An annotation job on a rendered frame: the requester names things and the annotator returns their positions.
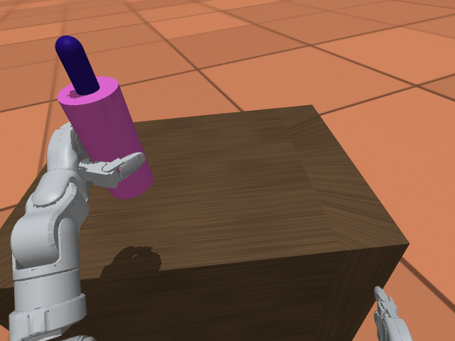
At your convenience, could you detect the right robot hand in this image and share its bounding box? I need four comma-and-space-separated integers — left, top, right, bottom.
374, 286, 413, 341

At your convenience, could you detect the left robot hand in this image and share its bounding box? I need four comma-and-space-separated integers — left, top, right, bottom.
47, 122, 146, 188

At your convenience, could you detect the left robot arm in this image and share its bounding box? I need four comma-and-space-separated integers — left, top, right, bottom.
9, 169, 96, 341

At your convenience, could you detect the bottle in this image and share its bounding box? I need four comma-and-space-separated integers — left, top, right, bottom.
55, 36, 153, 199

